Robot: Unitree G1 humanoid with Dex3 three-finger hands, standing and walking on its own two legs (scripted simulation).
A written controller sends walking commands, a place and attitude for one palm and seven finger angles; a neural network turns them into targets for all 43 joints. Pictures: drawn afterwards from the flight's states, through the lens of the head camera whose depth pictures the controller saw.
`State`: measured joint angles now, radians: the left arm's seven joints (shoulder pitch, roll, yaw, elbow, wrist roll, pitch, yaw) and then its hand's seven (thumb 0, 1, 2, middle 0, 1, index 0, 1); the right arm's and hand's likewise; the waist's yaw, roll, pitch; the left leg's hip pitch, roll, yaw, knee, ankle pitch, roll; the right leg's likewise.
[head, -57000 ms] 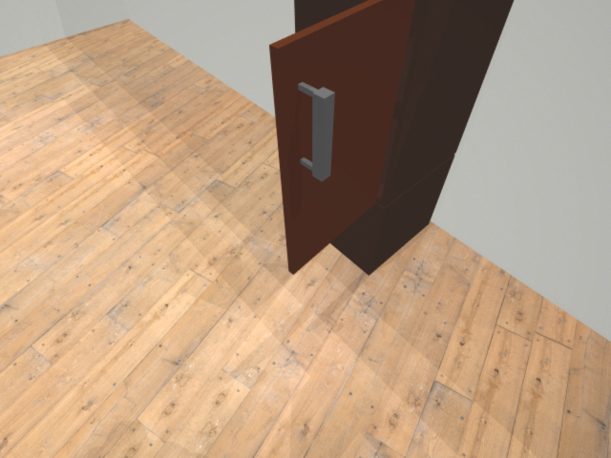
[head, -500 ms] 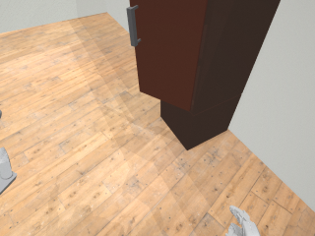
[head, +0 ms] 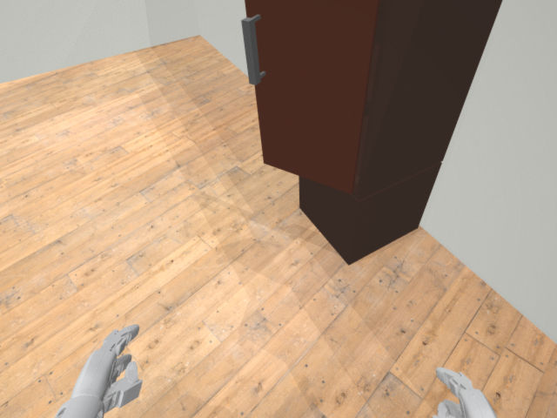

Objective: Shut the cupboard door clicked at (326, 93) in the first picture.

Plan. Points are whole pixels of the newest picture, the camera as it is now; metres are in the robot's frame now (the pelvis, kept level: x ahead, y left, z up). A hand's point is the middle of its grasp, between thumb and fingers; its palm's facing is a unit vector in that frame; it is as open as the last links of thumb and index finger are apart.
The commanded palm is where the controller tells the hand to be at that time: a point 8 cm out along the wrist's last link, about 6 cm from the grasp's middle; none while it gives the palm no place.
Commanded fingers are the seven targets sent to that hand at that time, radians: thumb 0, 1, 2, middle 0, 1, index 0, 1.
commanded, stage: let the arm hang, fingers relaxed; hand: left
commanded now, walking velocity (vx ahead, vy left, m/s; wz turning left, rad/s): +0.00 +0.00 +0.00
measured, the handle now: (256, 50) +1.01 +0.11 +0.10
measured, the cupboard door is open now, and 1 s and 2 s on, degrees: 29 29 29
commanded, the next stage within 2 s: look to check the result in 0.92 s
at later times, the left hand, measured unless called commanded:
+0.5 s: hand out of the picture -0.09 +0.19 -0.16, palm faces +0.03 -0.97 -0.23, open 7.4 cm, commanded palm none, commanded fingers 0.00 0.90 0.90 -0.20 -0.30 -0.20 -0.30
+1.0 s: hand out of the picture -0.01 +0.16 -0.16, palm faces +0.01 -0.99 -0.17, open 7.4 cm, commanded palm none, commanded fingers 0.00 0.90 0.90 -0.20 -0.30 -0.20 -0.30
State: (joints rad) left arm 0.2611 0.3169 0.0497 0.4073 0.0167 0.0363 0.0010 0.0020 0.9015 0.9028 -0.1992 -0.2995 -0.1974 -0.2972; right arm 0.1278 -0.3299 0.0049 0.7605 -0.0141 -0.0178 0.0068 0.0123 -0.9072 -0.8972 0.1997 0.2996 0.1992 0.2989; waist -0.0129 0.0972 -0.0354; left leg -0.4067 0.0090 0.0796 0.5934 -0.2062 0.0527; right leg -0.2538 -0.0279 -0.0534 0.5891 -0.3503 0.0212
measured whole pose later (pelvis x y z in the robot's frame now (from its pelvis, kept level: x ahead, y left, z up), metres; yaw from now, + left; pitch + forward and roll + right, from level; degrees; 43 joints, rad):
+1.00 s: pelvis +0.00 -0.01 +0.01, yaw -1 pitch -1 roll -1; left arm 0.31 0.13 0.00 1.13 0.01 -0.01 0.03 0.00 0.91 0.90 -0.20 -0.30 -0.20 -0.30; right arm 0.32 -0.15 -0.02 1.13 -0.02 0.02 -0.03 0.01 -0.91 -0.90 0.20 0.30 0.20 0.30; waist -0.02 0.01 0.01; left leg -0.27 0.01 0.09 0.40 -0.11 0.04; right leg -0.14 -0.02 -0.05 0.42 -0.26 0.01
